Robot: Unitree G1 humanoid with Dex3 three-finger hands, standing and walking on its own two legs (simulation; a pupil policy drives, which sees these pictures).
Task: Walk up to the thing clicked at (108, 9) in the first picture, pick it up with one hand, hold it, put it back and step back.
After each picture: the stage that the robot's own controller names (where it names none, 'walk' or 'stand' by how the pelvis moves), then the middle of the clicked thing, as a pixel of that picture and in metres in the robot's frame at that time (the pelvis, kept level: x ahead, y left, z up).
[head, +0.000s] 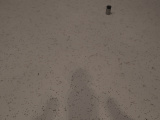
stand; (108, 10) +2.00 -0.34 -0.72
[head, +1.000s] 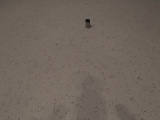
walk; (87, 23) +1.88 +0.10 -0.69
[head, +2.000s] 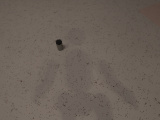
walk; (59, 45) +1.23 +0.37 -0.71
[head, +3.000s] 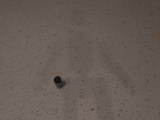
walk; (58, 82) +0.76 +0.32 -0.72
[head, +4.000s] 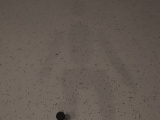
walk; (61, 118) +0.44 +0.27 -0.71
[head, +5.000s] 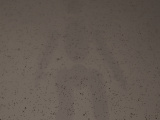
stand; out of the picture +0.36 +0.20 -0.71
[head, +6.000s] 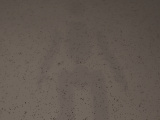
stand; out of the picture +0.35 +0.20 -0.72
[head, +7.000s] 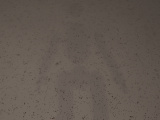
stand; out of the picture +0.36 +0.22 -0.73
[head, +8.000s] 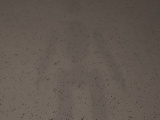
stand; out of the picture +0.34 +0.23 -0.73
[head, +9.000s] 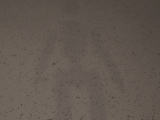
stand; out of the picture +0.34 +0.23 -0.73
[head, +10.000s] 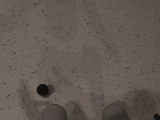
go down; (43, 91) +0.38 +0.22 -0.52
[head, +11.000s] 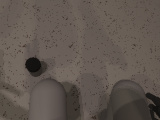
go down; (34, 67) +0.42 +0.24 -0.32
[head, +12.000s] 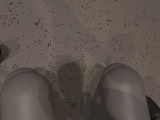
close in; out of the picture +0.40 +0.27 -0.24
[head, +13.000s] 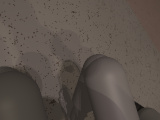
close; out of the picture +0.40 +0.28 -0.22
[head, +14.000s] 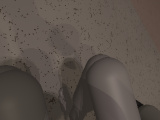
lift; out of the picture +0.39 +0.29 -0.22
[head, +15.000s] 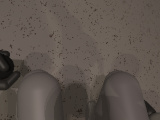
lift; (1, 70) +0.32 +0.27 -0.12
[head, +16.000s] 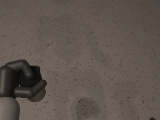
lift; (32, 85) +0.32 +0.18 +0.03
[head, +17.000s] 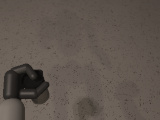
hold; (36, 88) +0.32 +0.18 -0.01
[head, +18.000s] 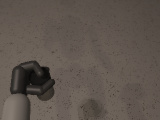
crouch; (42, 85) +0.33 +0.17 +0.00
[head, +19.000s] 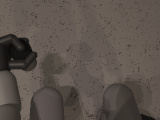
crouch; (24, 56) +0.41 +0.21 -0.10
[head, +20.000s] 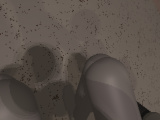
lower; out of the picture +0.41 +0.29 -0.22
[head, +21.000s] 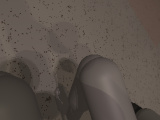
lower; out of the picture +0.41 +0.29 -0.23
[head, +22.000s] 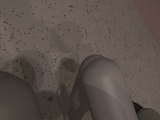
lower; out of the picture +0.40 +0.29 -0.23
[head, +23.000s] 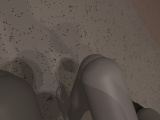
lower; out of the picture +0.40 +0.29 -0.22
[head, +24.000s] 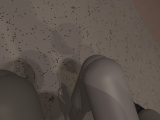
loosen; out of the picture +0.40 +0.29 -0.22
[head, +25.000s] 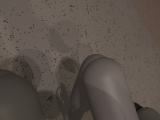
withdraw; out of the picture +0.39 +0.29 -0.23
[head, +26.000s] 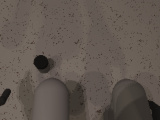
walk; (42, 64) +0.43 +0.22 -0.35
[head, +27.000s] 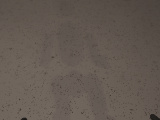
stand; out of the picture +0.35 +0.19 -0.66
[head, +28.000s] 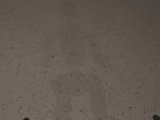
stand; out of the picture +0.37 +0.21 -0.66
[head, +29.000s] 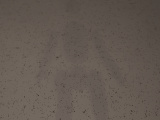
stand; out of the picture +0.37 +0.20 -0.69
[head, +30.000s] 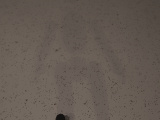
walk; out of the picture +0.38 +0.20 -0.71
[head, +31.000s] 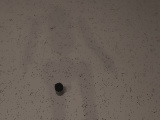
walk; (59, 89) +0.56 +0.18 -0.70
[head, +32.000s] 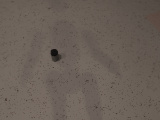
walk; (54, 55) +0.89 +0.28 -0.70
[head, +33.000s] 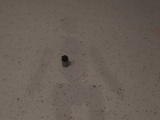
stand; (65, 61) +0.98 +0.20 -0.71
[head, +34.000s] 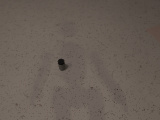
stand; (61, 64) +0.99 +0.24 -0.72
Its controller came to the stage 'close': yes
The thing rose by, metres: 0.70
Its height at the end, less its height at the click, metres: +0.00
